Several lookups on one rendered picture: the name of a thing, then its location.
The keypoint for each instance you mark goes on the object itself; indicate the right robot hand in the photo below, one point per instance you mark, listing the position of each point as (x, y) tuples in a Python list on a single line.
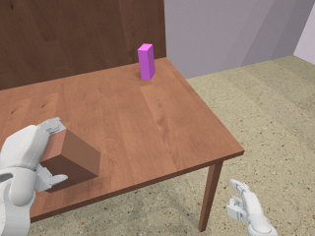
[(241, 209)]

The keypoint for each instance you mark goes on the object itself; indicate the left robot hand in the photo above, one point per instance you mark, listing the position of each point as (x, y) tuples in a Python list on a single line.
[(25, 149)]

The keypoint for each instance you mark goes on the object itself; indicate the sponge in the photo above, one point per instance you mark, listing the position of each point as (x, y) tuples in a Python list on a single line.
[(67, 154)]

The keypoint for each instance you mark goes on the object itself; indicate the robot right forearm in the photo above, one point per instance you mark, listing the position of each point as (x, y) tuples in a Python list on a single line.
[(260, 225)]

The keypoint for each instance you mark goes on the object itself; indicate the robot left forearm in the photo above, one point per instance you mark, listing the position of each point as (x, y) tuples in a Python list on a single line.
[(17, 195)]

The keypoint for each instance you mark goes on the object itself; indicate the table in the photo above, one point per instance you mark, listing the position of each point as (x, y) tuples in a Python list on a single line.
[(78, 60)]

